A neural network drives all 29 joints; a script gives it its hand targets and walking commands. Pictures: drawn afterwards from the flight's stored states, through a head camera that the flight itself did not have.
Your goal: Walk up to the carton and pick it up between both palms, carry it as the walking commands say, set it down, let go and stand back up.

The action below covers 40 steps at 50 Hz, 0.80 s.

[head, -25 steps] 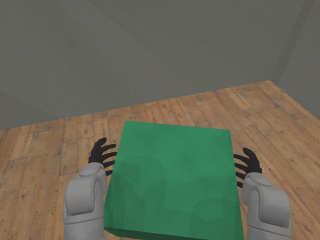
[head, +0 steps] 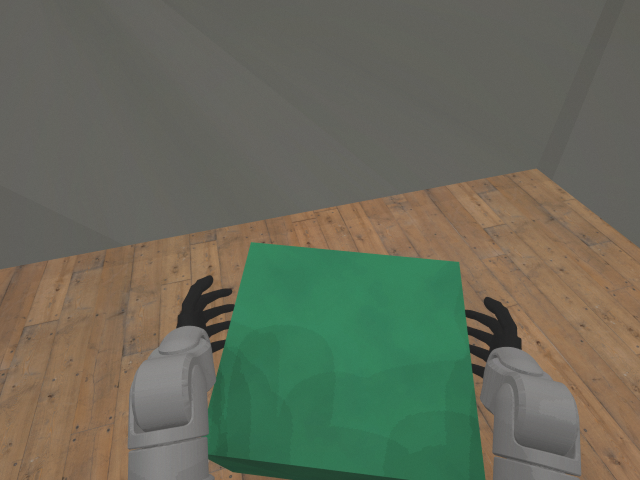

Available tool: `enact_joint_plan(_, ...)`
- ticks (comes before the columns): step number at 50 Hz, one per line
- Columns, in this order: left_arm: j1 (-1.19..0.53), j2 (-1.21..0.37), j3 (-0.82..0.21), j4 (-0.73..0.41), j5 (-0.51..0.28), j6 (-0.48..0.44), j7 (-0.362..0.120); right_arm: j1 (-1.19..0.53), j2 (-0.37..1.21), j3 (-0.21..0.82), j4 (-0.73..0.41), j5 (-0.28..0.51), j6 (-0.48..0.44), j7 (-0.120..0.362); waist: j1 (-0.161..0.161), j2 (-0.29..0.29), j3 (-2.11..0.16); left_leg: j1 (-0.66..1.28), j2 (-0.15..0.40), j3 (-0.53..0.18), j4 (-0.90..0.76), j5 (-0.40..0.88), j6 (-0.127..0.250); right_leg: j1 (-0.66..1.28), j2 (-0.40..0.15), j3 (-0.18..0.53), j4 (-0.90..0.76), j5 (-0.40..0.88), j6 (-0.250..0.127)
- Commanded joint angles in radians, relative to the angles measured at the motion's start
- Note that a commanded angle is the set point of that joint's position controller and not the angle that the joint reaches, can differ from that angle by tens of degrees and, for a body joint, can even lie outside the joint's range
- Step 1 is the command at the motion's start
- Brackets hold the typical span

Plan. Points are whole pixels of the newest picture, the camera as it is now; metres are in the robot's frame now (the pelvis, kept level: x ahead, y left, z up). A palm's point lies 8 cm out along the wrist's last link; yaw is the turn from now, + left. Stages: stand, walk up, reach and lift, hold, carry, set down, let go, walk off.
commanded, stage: carry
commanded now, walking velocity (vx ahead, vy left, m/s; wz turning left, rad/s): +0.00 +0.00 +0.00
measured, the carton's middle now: (342, 370) +0.30 -0.01 -0.01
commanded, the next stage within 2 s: none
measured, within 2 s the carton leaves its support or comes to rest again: neither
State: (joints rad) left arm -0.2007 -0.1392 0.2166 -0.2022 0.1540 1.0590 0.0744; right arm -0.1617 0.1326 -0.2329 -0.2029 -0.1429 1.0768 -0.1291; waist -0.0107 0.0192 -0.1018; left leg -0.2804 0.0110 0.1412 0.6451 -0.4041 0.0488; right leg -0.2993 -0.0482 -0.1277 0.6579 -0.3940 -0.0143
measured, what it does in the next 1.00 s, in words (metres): walks backwards: left foot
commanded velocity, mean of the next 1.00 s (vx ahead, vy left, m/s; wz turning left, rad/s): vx -0.23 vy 0.00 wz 0.56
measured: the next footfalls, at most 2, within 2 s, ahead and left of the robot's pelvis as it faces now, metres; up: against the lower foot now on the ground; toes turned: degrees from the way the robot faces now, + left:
left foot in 0.78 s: -0.08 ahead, +0.13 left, +0.00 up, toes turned +16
right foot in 1.26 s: -0.25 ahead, -0.06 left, +0.00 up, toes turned +15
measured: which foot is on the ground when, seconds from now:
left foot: down 0.00-0.54, up 0.56-0.76, down 0.78-1.00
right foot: down 0.00-0.78, up 0.80-1.00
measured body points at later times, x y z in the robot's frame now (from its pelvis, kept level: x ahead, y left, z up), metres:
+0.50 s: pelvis -0.06 +0.00 +0.00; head -0.06 -0.01 +0.45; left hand +0.23 +0.17 +0.07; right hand +0.21 -0.19 +0.05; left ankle -0.04 +0.08 -0.72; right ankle -0.03 -0.10 -0.72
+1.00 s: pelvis -0.18 +0.06 +0.00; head -0.15 +0.09 +0.45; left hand +0.07 +0.30 +0.05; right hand +0.13 -0.06 +0.06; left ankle -0.12 +0.12 -0.72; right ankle -0.17 -0.07 -0.64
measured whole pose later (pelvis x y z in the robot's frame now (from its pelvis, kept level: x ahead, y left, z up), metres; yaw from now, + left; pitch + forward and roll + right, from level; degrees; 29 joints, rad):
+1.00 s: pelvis -0.18 +0.06 +0.00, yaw +13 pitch +1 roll -3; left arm -0.28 -0.13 0.23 -0.22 0.14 1.13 0.09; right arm -0.21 0.14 -0.23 -0.26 -0.14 1.16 -0.17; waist -0.01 0.01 0.07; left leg -0.43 -0.02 0.06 0.62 -0.21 0.10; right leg -0.52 -0.04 -0.11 1.16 -0.50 0.05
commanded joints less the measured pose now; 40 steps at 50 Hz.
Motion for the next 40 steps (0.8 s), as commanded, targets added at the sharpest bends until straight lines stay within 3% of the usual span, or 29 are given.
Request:
enact_joint_plan(1,-0.404,-0.671,-0.598,0.035,-0.335,-0.028,-0.254,-0.545,0.656,0.674,-0.054,0.358,-0.029,0.302,0.008,-0.093,-0.261,0.082,0.117,-0.139,-0.080,0.451,0.009,0.121,-0.123,0.143,-0.139,0.604,-0.064)
enact_joint_plan(2,-0.404,-0.615,-0.498,0.190,-0.238,-0.064,-0.253,-0.452,0.626,0.538,0.200,0.251,-0.063,0.310,0.007,-0.033,-0.308,0.109,0.118,-0.156,-0.091,0.466,0.014,0.121,-0.127,0.151,-0.134,0.550,-0.065)
enact_joint_plan(4,-0.442,-0.691,-0.654,-0.042,-0.360,-0.038,-0.250,-0.572,0.680,0.705,-0.131,0.385,-0.046,0.298,0.010,-0.051,-0.237,0.067,0.124,-0.156,-0.120,0.498,0.013,0.102,-0.116,0.121,-0.125,0.468,-0.055)
enact_joint_plan(5,-0.363,-0.668,-0.577,0.077,-0.295,-0.049,-0.250,-0.512,0.640,0.631,-0.011,0.329,-0.061,0.305,0.013,0.006,-0.291,0.121,0.144,-0.175,-0.123,0.643,0.032,0.104,-0.114,0.115,-0.102,0.439,-0.044)
enact_joint_plan(6,-0.460,-0.764,-0.750,-0.193,-0.434,0.000,-0.253,-0.527,0.749,0.797,-0.232,0.449,-0.006,0.302,0.007,0.002,-0.249,0.076,0.138,-0.168,-0.119,0.613,0.009,0.114,-0.118,0.117,-0.119,0.488,-0.043)
enact_joint_plan(8,-0.383,-0.827,-0.776,-0.072,-0.418,0.056,-0.270,-0.545,0.789,0.835,-0.203,0.449,0.041,0.324,0.012,-0.030,-0.281,0.021,0.142,-0.183,-0.067,0.615,-0.004,0.173,-0.146,0.094,-0.069,0.584,-0.029)
enact_joint_plan(9,-0.376,-0.822,-0.757,-0.068,-0.420,0.064,-0.278,-0.576,0.806,0.856,-0.208,0.457,0.057,0.323,0.011,-0.147,-0.280,0.018,0.138,-0.179,-0.029,0.566,-0.007,0.182,-0.157,0.115,-0.053,0.723,-0.042)
enact_joint_plan(10,-0.405,-0.833,-0.773,-0.077,-0.428,0.067,-0.282,-0.575,0.814,0.861,-0.189,0.461,0.061,0.332,0.015,-0.062,-0.256,-0.025,0.144,-0.188,-0.016,0.632,-0.004,0.184,-0.179,0.101,-0.016,0.784,-0.028)
enact_joint_plan(11,-0.454,-0.836,-0.768,-0.088,-0.439,0.074,-0.293,-0.589,0.834,0.862,-0.202,0.466,0.069,0.337,0.017,-0.139,-0.225,-0.074,0.118,-0.159,-0.008,0.504,-0.019,0.196,-0.193,0.110,-0.018,0.862,-0.047)
enact_joint_plan(13,-0.488,-0.860,-0.771,-0.092,-0.439,0.091,-0.291,-0.651,0.868,0.866,-0.215,0.499,0.084,0.348,0.024,-0.053,-0.189,-0.131,0.113,-0.165,-0.052,0.374,-0.013,0.202,-0.199,0.095,-0.017,0.656,-0.051)
enact_joint_plan(14,-0.495,-0.846,-0.777,-0.147,-0.444,0.091,-0.293,-0.621,0.869,0.861,-0.213,0.489,0.086,0.345,0.018,-0.101,-0.212,-0.114,0.129,-0.209,-0.046,0.429,0.003,0.188,-0.174,0.083,-0.020,0.601,-0.048)
enact_joint_plan(15,-0.497,-0.861,-0.763,-0.086,-0.444,0.105,-0.295,-0.662,0.883,0.858,-0.192,0.503,0.098,0.351,0.023,-0.076,-0.222,-0.118,0.137,-0.208,-0.031,0.470,-0.001,0.190,-0.176,0.085,-0.016,0.605,-0.039)
enact_joint_plan(17,-0.572,-0.877,-0.787,-0.158,-0.456,0.101,-0.294,-0.689,0.880,0.858,-0.228,0.514,0.093,0.367,0.027,0.090,-0.184,-0.112,0.188,-0.311,-0.143,0.541,0.032,0.096,-0.113,0.035,0.060,0.332,-0.008)
enact_joint_plan(19,-0.559,-0.896,-0.772,-0.124,-0.467,0.112,-0.306,-0.702,0.879,0.853,-0.241,0.501,0.101,0.361,0.018,-0.009,-0.180,-0.132,0.214,-0.379,-0.148,0.506,0.057,0.109,-0.092,0.050,0.038,0.276,-0.006)
enact_joint_plan(21,-0.612,-0.915,-0.789,-0.133,-0.479,0.108,-0.302,-0.748,0.905,0.860,-0.246,0.525,0.099,0.365,0.023,0.084,-0.197,-0.129,0.217,-0.418,-0.169,0.555,0.061,0.127,-0.082,0.067,0.072,0.239,-0.021)
enact_joint_plan(22,-0.545,-0.940,-0.781,-0.092,-0.462,0.110,-0.303,-0.760,0.886,0.864,-0.293,0.521,0.094,0.367,0.025,0.044,-0.213,-0.129,0.194,-0.342,-0.121,0.562,0.042,0.150,-0.106,0.058,0.043,0.314,-0.022)
enact_joint_plan(24,-0.532,-0.902,-0.765,-0.125,-0.459,0.112,-0.300,-0.713,0.906,0.864,-0.247,0.523,0.108,0.369,0.023,-0.042,-0.236,-0.159,0.185,-0.336,-0.092,0.409,0.025,0.184,-0.139,0.087,0.017,0.364,-0.041)
enact_joint_plan(26,-0.536,-0.928,-0.767,-0.109,-0.456,0.112,-0.301,-0.720,0.899,0.859,-0.275,0.524,0.099,0.370,0.032,-0.017,-0.237,-0.271,0.114,-0.270,0.005,0.320,0.003,0.244,-0.236,0.158,-0.017,0.509,-0.091)
enact_joint_plan(27,-0.491,-0.934,-0.756,-0.095,-0.443,0.108,-0.299,-0.748,0.904,0.882,-0.308,0.533,0.102,0.375,0.043,-0.171,-0.223,-0.283,0.044,-0.166,0.129,0.168,-0.020,0.197,-0.336,0.222,-0.116,0.518,-0.144)
enact_joint_plan(28,-0.506,-0.946,-0.762,-0.112,-0.449,0.109,-0.299,-0.770,0.913,0.886,-0.304,0.545,0.103,0.381,0.057,-0.256,-0.245,-0.291,-0.007,-0.095,0.397,-0.169,-0.034,0.160,-0.463,0.306,-0.230,0.591,-0.231)
enact_joint_plan(29,-0.520,-0.955,-0.786,-0.120,-0.460,0.107,-0.297,-0.702,0.922,0.851,-0.237,0.523,0.103,0.376,0.049,-0.156,-0.286,-0.286,0.033,-0.153,0.521,-0.201,-0.025,0.168,-0.479,0.296,-0.197,0.720,-0.259)
enact_joint_plan(30,-0.536,-0.935,-0.788,-0.124,-0.455,0.100,-0.298,-0.721,0.915,0.858,-0.230,0.524,0.100,0.383,0.051,-0.160,-0.213,-0.285,0.046,-0.135,0.615,-0.203,-0.047,0.071,-0.483,0.243,-0.226,0.743,-0.267)
enact_joint_plan(32,-0.577,-0.945,-0.783,-0.121,-0.469,0.094,-0.299,-0.746,0.932,0.863,-0.220,0.547,0.096,0.379,0.033,-0.123,-0.219,-0.251,0.070,-0.133,0.542,-0.153,-0.058,0.104,-0.380,0.096,-0.156,0.766,-0.179)
enact_joint_plan(34,-0.622,-0.952,-0.789,-0.169,-0.469,0.093,-0.298,-0.736,0.937,0.870,-0.256,0.545,0.093,0.378,0.016,-0.230,-0.252,-0.204,0.064,-0.081,0.407,-0.103,-0.075,0.115,-0.352,0.001,-0.111,0.693,-0.114)
enact_joint_plan(36,-0.572,-0.949,-0.760,-0.122,-0.452,0.094,-0.301,-0.793,0.915,0.871,-0.280,0.556,0.095,0.374,0.023,-0.255,-0.253,-0.141,0.074,-0.077,0.257,-0.073,-0.065,0.113,-0.365,0.014,-0.091,0.586,-0.081)
enact_joint_plan(37,-0.602,-0.954,-0.788,-0.148,-0.455,0.097,-0.295,-0.754,0.917,0.859,-0.261,0.549,0.096,0.377,0.019,-0.206,-0.239,-0.099,0.066,-0.074,0.164,-0.059,-0.059,0.096,-0.365,-0.013,-0.017,0.559,-0.070)
enact_joint_plan(38,-0.527,-0.927,-0.758,-0.107,-0.424,0.099,-0.292,-0.764,0.897,0.863,-0.255,0.554,0.099,0.385,0.015,-0.209,-0.244,-0.028,0.045,-0.077,0.002,-0.016,-0.054,0.037,-0.328,-0.031,0.047,0.376,-0.031)
enact_joint_plan(39,-0.582,-0.922,-0.783,-0.109,-0.433,0.107,-0.284,-0.701,0.910,0.831,-0.189,0.529,0.102,0.388,0.000,-0.018,-0.156,-0.005,0.093,-0.204,-0.200,0.151,-0.025,-0.069,-0.257,-0.053,0.170,0.111,0.020)
enact_joint_plan(40,-0.553,-0.917,-0.766,-0.092,-0.439,0.114,-0.291,-0.737,0.886,0.827,-0.207,0.518,0.102,0.384,0.021,0.200,-0.140,0.049,0.345,-0.644,-0.280,0.675,0.079,-0.292,-0.095,-0.061,0.357,-0.280,0.091)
